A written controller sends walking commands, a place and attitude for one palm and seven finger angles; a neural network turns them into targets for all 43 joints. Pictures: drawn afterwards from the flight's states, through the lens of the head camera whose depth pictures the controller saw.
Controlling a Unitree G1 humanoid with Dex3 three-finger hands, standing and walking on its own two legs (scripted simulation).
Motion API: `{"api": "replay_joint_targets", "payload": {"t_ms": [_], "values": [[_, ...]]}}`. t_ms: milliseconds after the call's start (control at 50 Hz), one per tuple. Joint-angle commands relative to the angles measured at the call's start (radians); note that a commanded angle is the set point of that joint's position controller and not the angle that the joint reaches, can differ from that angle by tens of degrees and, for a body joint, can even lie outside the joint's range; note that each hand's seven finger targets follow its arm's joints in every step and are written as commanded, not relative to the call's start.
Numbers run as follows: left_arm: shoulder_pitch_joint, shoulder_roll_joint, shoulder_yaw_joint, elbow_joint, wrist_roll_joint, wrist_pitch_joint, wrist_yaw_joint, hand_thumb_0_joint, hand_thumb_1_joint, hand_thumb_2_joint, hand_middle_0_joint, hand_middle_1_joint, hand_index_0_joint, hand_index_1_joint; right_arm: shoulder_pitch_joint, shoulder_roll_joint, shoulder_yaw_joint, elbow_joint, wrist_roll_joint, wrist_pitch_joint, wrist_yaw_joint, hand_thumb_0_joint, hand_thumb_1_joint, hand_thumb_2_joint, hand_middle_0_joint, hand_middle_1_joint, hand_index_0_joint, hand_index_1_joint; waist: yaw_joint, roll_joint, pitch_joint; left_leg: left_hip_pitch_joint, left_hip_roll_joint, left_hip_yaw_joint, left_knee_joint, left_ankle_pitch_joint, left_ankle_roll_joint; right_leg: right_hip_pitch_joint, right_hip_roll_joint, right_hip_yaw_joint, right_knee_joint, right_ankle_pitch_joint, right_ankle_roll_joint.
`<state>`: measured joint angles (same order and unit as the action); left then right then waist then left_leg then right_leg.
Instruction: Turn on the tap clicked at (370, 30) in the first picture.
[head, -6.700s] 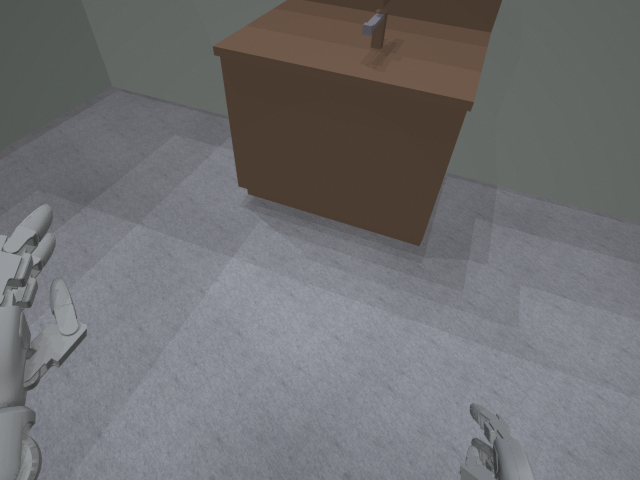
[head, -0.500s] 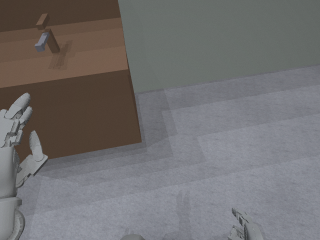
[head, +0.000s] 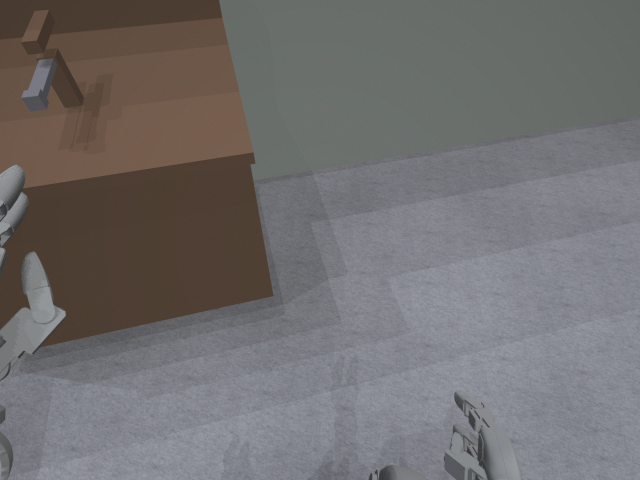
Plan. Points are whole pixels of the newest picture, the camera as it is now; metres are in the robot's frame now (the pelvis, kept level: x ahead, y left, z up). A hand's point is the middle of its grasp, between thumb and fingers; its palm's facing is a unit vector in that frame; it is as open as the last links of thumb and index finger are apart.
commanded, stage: take the last steps up to it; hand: left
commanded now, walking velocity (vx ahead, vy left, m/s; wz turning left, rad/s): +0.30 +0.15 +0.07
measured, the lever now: (35, 100) +0.70 +0.56 +0.06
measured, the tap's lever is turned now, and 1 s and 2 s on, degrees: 0 0 0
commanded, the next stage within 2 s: come to a stop and stand still in 1.00 s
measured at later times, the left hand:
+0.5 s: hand (36, 202) +0.33 +0.30 +0.19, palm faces +0.40 -0.79 -0.47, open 7.4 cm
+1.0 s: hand (33, 155) +0.42 +0.36 +0.17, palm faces +0.45 -0.76 -0.47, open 7.4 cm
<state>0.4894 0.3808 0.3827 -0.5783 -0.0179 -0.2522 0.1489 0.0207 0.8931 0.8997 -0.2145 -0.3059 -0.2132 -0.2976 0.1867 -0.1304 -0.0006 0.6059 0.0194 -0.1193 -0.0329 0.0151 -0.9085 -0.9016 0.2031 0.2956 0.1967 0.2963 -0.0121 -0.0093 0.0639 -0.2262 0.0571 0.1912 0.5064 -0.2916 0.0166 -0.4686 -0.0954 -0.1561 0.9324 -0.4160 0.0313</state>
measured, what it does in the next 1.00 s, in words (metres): walks ahead: right foot, then left foot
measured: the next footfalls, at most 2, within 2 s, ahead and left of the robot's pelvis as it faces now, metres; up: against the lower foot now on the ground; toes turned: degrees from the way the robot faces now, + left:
right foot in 0.10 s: +0.10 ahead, -0.09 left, +0.00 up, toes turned -11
left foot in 0.48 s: +0.23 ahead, +0.21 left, +0.00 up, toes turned +10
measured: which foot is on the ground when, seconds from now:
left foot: down 0.00-0.10, up 0.12-0.46, down 0.48-0.82, up 0.84-1.00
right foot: up 0.00-0.08, down 0.10-0.50, up 0.52-0.78, down 0.80-1.00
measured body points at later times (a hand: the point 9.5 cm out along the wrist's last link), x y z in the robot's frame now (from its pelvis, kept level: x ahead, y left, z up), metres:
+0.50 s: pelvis +0.13 +0.07 -0.01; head +0.16 +0.07 +0.44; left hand +0.31 +0.34 +0.22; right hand +0.29 -0.20 -0.09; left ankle +0.19 +0.21 -0.74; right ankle +0.07 -0.08 -0.73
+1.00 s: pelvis +0.21 +0.11 +0.00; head +0.24 +0.08 +0.45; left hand +0.39 +0.40 +0.20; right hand +0.37 -0.12 -0.11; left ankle +0.20 +0.25 -0.66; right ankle +0.20 +0.02 -0.73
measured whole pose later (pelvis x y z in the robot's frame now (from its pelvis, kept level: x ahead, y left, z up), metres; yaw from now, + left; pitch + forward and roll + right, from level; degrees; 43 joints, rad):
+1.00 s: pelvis +0.21 +0.11 +0.00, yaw +1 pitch +0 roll +3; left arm 0.45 0.33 0.38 -0.38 -0.02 -0.25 0.14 0.02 0.89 0.90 -0.22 -0.31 -0.22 -0.30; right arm 0.19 -0.22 -0.01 0.67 0.01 -0.06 -0.04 0.02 -0.91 -0.90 0.21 0.30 0.20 0.30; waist 0.00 0.02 0.05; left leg -0.50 0.04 0.05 1.07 -0.35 -0.03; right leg -0.23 -0.09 -0.15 0.54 -0.30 -0.04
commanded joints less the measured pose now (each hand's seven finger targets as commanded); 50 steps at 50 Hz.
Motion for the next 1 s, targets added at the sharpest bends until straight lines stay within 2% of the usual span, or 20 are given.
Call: {"api": "replay_joint_targets", "payload": {"t_ms": [0,40,60,80,100,160,220,340,420,440,480,500,540,600,760,780,800,820,920,980], "values": [[0.031,0.152,0.121,-0.136,-0.014,-0.038,0.021,0.000,0.900,0.900,-0.200,-0.300,-0.200,-0.300,-0.045,-0.172,-0.057,-0.108,-0.007,-0.033,-0.017,0.000,-0.900,-0.900,0.200,0.300,0.200,0.300,0.017,0.192,-0.162,0.050,0.199,-0.150,-0.119,0.289,0.118,0.165,0.050,-0.050,-0.290,0.078,-0.005],[0.013,0.151,0.127,-0.051,-0.013,-0.017,0.015,0.000,0.900,0.900,-0.200,-0.300,-0.200,-0.300,-0.057,-0.174,-0.059,-0.101,-0.002,-0.010,-0.025,0.000,-0.900,-0.900,0.200,0.300,0.200,0.300,0.030,0.055,-0.198,-0.041,0.168,-0.114,0.091,0.232,0.085,0.358,0.035,-0.021,-0.463,0.188,-0.023],[-0.019,0.166,0.128,-0.036,-0.001,-0.014,0.013,0.000,0.900,0.900,-0.200,-0.300,-0.200,-0.300,-0.048,-0.163,-0.062,-0.101,-0.001,0.002,-0.023,0.000,-0.900,-0.900,0.200,0.300,0.200,0.300,0.026,-0.131,-0.225,-0.171,0.091,-0.051,0.323,0.118,0.052,0.474,-0.104,0.181,-0.535,0.213,-0.081],[0.000,0.170,0.131,0.033,-0.001,-0.006,0.007,0.000,0.900,0.900,-0.200,-0.300,-0.200,-0.300,-0.068,-0.154,-0.058,-0.128,-0.006,0.010,-0.018,0.000,-0.900,-0.900,0.200,0.300,0.200,0.300,0.027,-0.345,-0.197,-0.447,-0.045,-0.054,0.584,-0.209,0.003,0.573,-0.333,0.622,-0.610,0.331,-0.195],[-0.051,0.192,0.161,0.026,-0.020,-0.014,0.009,0.000,0.900,0.900,-0.200,-0.300,-0.200,-0.300,-0.096,-0.174,-0.057,-0.125,-0.011,0.014,-0.008,0.000,-0.900,-0.900,0.200,0.300,0.200,0.300,0.033,-0.281,-0.155,-0.521,-0.016,-0.190,0.756,-0.232,-0.017,0.534,-0.434,0.703,-0.663,0.288,-0.228],[-0.054,0.171,0.135,-0.005,-0.014,-0.056,-0.003,0.000,0.900,0.900,-0.200,-0.300,-0.200,-0.300,-0.078,-0.167,-0.052,-0.084,-0.016,0.028,0.002,0.000,-0.900,-0.900,0.200,0.300,0.200,0.300,0.013,-0.106,-0.101,-0.541,0.048,-0.232,0.837,-0.057,-0.046,0.434,-0.327,0.404,-0.626,0.365,-0.187],[-0.085,0.158,0.087,-0.093,0.002,-0.080,-0.004,0.000,0.900,0.900,-0.200,-0.300,-0.200,-0.300,-0.106,-0.173,-0.047,-0.096,-0.017,0.037,0.007,0.000,-0.900,-0.900,0.200,0.300,0.200,0.300,0.009,-0.096,-0.090,-0.490,0.071,-0.196,0.702,0.011,-0.045,0.363,-0.274,0.200,-0.619,0.484,-0.158],[-0.045,0.209,0.148,-0.225,0.000,-0.077,0.034,0.000,0.900,0.900,-0.200,-0.300,-0.200,-0.300,-0.076,-0.153,-0.066,-0.145,-0.024,0.005,-0.004,0.000,-0.900,-0.900,0.200,0.300,0.200,0.300,0.046,-0.148,-0.144,-0.212,0.017,-0.024,0.209,0.041,-0.021,0.377,-0.233,0.129,-0.561,0.603,-0.156],[-0.036,0.189,0.162,-0.201,-0.005,-0.069,0.047,0.000,0.900,0.900,-0.200,-0.300,-0.200,-0.300,-0.035,-0.155,-0.081,-0.154,-0.020,0.006,-0.024,0.000,-0.900,-0.900,0.200,0.300,0.200,0.300,0.015,-0.080,-0.208,0.027,-0.043,0.043,-0.033,0.147,-0.022,0.360,-0.161,0.070,-0.383,0.502,-0.101],[-0.046,0.177,0.155,-0.191,-0.007,-0.075,0.045,0.000,0.900,0.900,-0.200,-0.300,-0.200,-0.300,-0.010,-0.170,-0.090,-0.151,-0.014,0.008,-0.030,0.000,-0.900,-0.900,0.200,0.300,0.200,0.300,-0.008,0.037,-0.241,0.129,-0.028,0.007,-0.078,0.162,-0.008,0.312,-0.128,0.042,-0.227,0.477,-0.073],[-0.052,0.138,0.113,-0.159,-0.009,-0.086,0.037,0.000,0.900,0.900,-0.200,-0.300,-0.200,-0.300,-0.017,-0.210,-0.108,-0.166,-0.004,0.006,-0.025,0.000,-0.900,-0.900,0.200,0.300,0.200,0.300,-0.003,0.373,-0.227,0.283,0.306,-0.495,-0.149,0.394,0.150,-0.056,0.046,0.031,0.208,-0.245,-0.012],[-0.064,0.172,0.127,-0.090,0.000,-0.088,0.037,0.000,0.900,0.900,-0.200,-0.300,-0.200,-0.300,-0.015,-0.205,-0.099,-0.166,-0.004,0.001,-0.018,0.000,-0.900,-0.900,0.200,0.300,0.200,0.300,-0.008,0.229,-0.183,0.194,0.341,-0.546,-0.187,0.346,0.201,-0.105,0.053,0.092,0.324,-0.244,-0.030],[-0.087,0.178,0.133,-0.063,-0.012,-0.075,0.020,0.000,0.900,0.900,-0.200,-0.300,-0.200,-0.300,-0.042,-0.194,-0.091,-0.132,0.001,0.000,-0.019,0.000,-0.900,-0.900,0.200,0.300,0.200,0.300,-0.002,0.215,-0.146,0.083,0.311,-0.456,-0.192,0.150,0.229,-0.149,-0.024,0.117,0.331,-0.162,-0.015],[-0.073,0.156,0.106,-0.202,-0.011,-0.086,0.008,0.000,0.900,0.900,-0.200,-0.300,-0.200,-0.300,-0.055,-0.176,-0.080,-0.127,0.007,-0.019,-0.009,0.000,-0.900,-0.900,0.200,0.300,0.200,0.300,0.015,0.253,-0.151,0.024,0.205,-0.263,-0.183,0.149,0.179,-0.075,-0.018,0.065,0.175,-0.045,-0.006],[-0.039,0.182,0.137,-0.138,-0.011,-0.031,0.027,0.000,0.900,0.900,-0.200,-0.300,-0.200,-0.300,-0.048,-0.168,-0.042,-0.110,-0.009,-0.037,-0.027,0.000,-0.900,-0.900,0.200,0.300,0.200,0.300,0.028,0.108,-0.208,-0.062,0.167,-0.178,-0.024,0.082,0.089,0.309,0.036,0.013,-0.450,0.113,-0.020],[-0.046,0.194,0.142,-0.097,-0.004,-0.026,0.027,0.000,0.900,0.900,-0.200,-0.300,-0.200,-0.300,-0.043,-0.160,-0.043,-0.110,-0.010,-0.025,-0.028,0.000,-0.900,-0.900,0.200,0.300,0.200,0.300,0.021,-0.037,-0.212,-0.148,0.097,-0.122,0.128,-0.019,0.056,0.364,-0.060,0.178,-0.536,0.139,-0.070],[-0.060,0.207,0.146,-0.050,-0.007,-0.018,0.025,0.000,0.900,0.900,-0.200,-0.300,-0.200,-0.300,-0.053,-0.145,-0.039,-0.119,-0.014,-0.014,-0.026,0.000,-0.900,-0.900,0.200,0.300,0.200,0.300,0.013,-0.265,-0.177,-0.344,-0.021,-0.061,0.348,-0.177,0.005,0.435,-0.259,0.529,-0.624,0.185,-0.162],[-0.093,0.204,0.150,-0.018,-0.019,-0.018,0.025,0.000,0.900,0.900,-0.200,-0.300,-0.200,-0.300,-0.081,-0.159,-0.038,-0.122,-0.020,-0.015,-0.019,0.000,-0.900,-0.900,0.200,0.300,0.200,0.300,0.023,-0.282,-0.131,-0.459,-0.038,-0.134,0.558,-0.248,-0.023,0.437,-0.398,0.700,-0.679,0.248,-0.239],[-0.075,0.148,0.099,0.031,-0.001,-0.061,0.009,0.000,0.900,0.900,-0.200,-0.300,-0.200,-0.300,-0.073,-0.157,-0.030,-0.084,-0.016,0.013,-0.009,0.000,-0.900,-0.900,0.200,0.300,0.200,0.300,0.011,-0.130,-0.123,-0.464,0.013,-0.176,0.608,-0.064,-0.050,0.464,-0.244,0.257,-0.551,0.763,-0.165],[-0.087,0.153,0.078,-0.051,0.002,-0.076,0.013,0.000,0.900,0.900,-0.200,-0.300,-0.200,-0.300,-0.095,-0.159,-0.037,-0.107,-0.018,0.015,-0.012,0.000,-0.900,-0.900,0.200,0.300,0.200,0.300,0.011,-0.143,-0.139,-0.334,0.002,-0.102,0.376,-0.014,-0.040,0.444,-0.207,0.160,-0.537,0.834,-0.141]]}}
